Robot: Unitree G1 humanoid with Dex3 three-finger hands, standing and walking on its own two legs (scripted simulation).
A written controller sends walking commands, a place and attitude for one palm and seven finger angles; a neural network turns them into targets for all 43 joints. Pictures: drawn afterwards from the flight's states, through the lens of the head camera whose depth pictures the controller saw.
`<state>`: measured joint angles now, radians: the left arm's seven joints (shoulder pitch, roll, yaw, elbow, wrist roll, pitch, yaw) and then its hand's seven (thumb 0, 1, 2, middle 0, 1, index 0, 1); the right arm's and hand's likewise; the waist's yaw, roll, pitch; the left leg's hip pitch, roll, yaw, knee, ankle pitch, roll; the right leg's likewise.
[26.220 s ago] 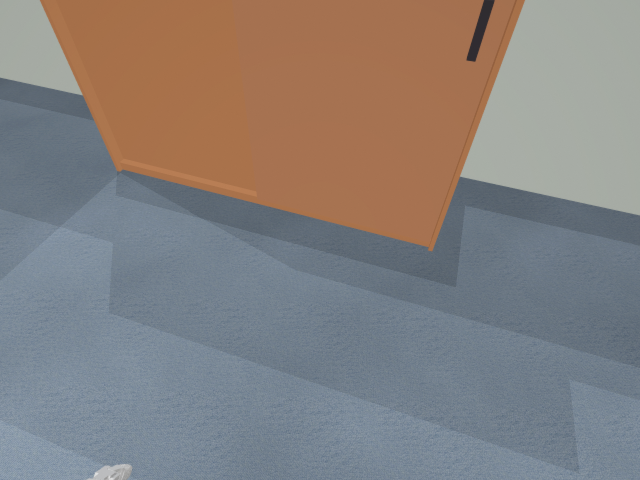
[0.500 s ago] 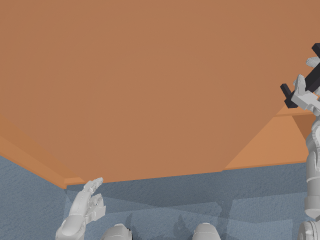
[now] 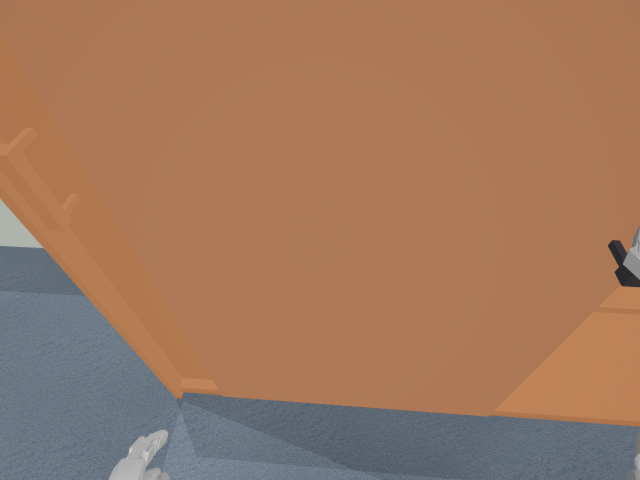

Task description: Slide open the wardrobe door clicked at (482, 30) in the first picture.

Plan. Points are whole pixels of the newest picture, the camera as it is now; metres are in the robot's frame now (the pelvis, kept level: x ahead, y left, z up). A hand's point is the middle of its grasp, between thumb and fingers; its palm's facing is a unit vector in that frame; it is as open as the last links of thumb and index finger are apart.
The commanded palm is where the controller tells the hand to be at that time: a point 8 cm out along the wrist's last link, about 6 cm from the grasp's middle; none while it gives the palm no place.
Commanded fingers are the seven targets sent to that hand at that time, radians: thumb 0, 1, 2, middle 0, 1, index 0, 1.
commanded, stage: stop walking and hold the door there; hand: right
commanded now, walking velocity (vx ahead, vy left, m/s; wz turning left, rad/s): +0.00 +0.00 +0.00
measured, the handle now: out of the picture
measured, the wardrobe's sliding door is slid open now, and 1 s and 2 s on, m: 0.62 0.62 0.62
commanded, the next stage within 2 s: none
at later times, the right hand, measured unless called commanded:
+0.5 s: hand out of the picture +0.36 -0.35 +0.12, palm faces +0.59 +0.78 -0.19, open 6.1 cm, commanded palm +0.32 -0.37 +0.10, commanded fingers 0.00 -0.90 -0.90 0.45 1.40 0.45 1.40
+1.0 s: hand out of the picture +0.36 -0.35 +0.11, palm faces +0.40 +0.89 -0.24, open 5.6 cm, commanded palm +0.32 -0.38 +0.10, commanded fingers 0.00 -0.90 -0.90 0.45 1.40 0.45 1.40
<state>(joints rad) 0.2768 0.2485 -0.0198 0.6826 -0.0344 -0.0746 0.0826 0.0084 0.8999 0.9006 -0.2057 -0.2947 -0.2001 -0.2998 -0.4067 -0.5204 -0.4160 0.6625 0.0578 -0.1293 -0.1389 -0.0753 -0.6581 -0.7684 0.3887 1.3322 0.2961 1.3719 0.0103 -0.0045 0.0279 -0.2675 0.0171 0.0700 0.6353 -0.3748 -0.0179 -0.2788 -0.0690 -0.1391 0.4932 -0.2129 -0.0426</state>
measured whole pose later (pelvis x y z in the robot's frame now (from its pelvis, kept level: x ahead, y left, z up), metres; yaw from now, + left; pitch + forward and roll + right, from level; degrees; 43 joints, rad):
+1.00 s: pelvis -0.07 -0.08 -0.01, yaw +2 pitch +0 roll +1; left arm 0.16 0.24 -0.02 0.68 -0.05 -0.07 0.07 0.01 0.90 0.90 -0.21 -0.29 -0.20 -0.30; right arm -0.64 -0.47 -0.30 0.83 0.03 -0.15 -0.10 -0.15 -0.68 -0.79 0.42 1.38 0.37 1.40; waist 0.00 -0.03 0.11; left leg -0.42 0.06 0.09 1.02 -0.55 -0.05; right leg -0.36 0.00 -0.12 0.52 -0.18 -0.09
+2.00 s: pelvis -0.07 -0.18 -0.01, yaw -1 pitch +0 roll +1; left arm 0.15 0.25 -0.02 0.66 -0.02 -0.07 0.08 0.01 0.90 0.90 -0.21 -0.29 -0.20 -0.30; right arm -0.63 -0.28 -0.11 0.58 0.06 -0.13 -0.08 -0.04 -0.72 -0.77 0.45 1.40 0.38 1.40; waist -0.01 0.01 0.14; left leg -0.24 0.01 0.05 0.54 -0.27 -0.01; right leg -0.31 -0.07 -0.09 0.60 -0.28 0.00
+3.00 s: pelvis -0.08 -0.18 -0.02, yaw +0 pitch +6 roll +1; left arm 0.37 0.25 -0.01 0.73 -0.01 -0.14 0.04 0.01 0.90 0.90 -0.21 -0.29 -0.20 -0.30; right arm -0.70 -0.33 -0.23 0.89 0.01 -0.22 -0.07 -0.01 0.52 -0.22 0.32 1.24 0.33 1.23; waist 0.07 0.00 -0.05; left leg -0.44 0.01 0.03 0.64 -0.29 0.00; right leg -0.49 -0.04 -0.06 0.65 -0.26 -0.01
